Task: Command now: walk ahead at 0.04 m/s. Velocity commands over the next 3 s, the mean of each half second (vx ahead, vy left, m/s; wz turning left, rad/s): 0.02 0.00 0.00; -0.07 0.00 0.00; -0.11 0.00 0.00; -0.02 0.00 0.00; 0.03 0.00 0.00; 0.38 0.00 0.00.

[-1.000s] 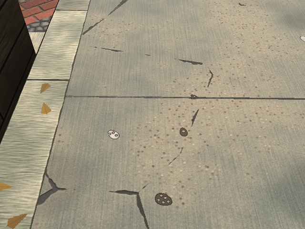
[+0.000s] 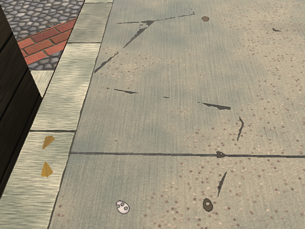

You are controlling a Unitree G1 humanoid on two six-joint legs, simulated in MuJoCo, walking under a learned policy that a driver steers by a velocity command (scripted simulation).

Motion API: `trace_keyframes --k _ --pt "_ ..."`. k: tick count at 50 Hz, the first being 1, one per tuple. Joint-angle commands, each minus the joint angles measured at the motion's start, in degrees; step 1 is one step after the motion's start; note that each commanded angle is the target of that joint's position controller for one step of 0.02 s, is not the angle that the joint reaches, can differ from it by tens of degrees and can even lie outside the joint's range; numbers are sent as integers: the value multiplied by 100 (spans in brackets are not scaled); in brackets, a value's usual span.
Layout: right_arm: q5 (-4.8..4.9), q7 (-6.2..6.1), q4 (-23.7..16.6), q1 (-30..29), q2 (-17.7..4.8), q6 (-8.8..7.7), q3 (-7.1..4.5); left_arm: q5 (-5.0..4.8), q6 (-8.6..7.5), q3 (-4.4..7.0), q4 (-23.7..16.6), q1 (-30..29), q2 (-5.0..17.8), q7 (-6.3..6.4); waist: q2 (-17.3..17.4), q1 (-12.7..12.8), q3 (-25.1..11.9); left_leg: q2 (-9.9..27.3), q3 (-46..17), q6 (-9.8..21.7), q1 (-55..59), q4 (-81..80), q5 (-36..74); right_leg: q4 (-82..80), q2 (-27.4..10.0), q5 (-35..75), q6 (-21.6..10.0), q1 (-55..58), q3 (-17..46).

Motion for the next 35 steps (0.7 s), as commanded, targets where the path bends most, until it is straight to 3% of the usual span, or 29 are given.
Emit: trace_keyframes --k 1,6,12,35 --pt "-7 -87 -125 114 -646 -2 -149 -17 -199 90 -170 -243 610 -24 -769 -148 212 303 -324 28 612 -255 -406 -1277 -239 -887 -205 -717 376" --pt "53 -45 45 44 -602 -50 -147 -93 -253 90 16 66 677 -12 -272 35 -203 375 -345 58 572 -178 528 -750 -141 807 -271 151 197" --pt "91 -85 264 97 -631 20 -159 -109 -186 78 122 50 640 -18 -86 51 -291 397 -331 34 755 -50 1071 -629 -75 1473 -314 368 104" --pt "100 -184 759 -8 -690 121 -186 -95 -97 64 378 -24 576 15 -104 12 104 439 -344 -42 732 -162 868 -836 51 1162 -284 308 -7"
